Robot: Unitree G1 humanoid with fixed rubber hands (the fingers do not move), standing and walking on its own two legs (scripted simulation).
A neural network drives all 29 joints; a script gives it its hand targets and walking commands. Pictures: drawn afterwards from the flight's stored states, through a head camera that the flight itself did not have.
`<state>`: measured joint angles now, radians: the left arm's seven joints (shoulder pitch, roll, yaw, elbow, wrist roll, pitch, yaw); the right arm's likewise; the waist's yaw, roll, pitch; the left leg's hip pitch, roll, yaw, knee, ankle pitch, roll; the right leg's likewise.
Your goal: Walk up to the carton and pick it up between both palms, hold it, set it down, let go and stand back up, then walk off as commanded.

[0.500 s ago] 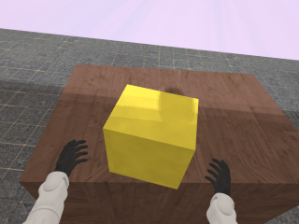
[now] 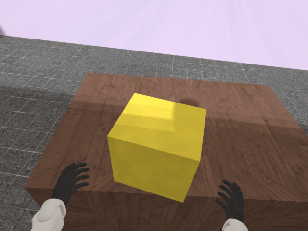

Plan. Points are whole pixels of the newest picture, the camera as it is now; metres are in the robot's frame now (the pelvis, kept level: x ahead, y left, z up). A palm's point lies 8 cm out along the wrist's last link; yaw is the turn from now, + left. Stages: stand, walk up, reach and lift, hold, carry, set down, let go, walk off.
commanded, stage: set down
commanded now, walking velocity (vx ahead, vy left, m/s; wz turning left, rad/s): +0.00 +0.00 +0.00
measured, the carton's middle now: (158, 146) +0.41 +0.01 -0.03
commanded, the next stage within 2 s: let go in 1.18 s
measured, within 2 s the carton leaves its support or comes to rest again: neither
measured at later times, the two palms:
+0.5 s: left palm (69, 195) +0.23 +0.25 -0.04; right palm (235, 220) +0.19 -0.19 -0.04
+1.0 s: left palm (73, 196) +0.23 +0.24 -0.04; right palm (237, 217) +0.20 -0.20 -0.05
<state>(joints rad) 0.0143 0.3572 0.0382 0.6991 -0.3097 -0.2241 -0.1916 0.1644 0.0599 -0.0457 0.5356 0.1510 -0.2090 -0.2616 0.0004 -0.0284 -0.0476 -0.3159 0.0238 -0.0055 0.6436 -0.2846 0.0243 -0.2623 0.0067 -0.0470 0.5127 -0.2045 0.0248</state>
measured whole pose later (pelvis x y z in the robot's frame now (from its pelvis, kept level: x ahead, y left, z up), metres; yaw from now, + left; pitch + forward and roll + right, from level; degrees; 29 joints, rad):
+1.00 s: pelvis +0.04 -0.03 +0.01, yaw +0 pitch -1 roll -1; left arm 0.13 0.36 0.04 0.60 -0.25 -0.12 -0.18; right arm 0.28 0.06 -0.03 0.52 0.15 -0.27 -0.20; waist 0.02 -0.03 0.01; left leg -0.23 0.02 -0.01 0.55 -0.30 0.00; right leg -0.22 0.01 -0.05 0.51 -0.27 -0.01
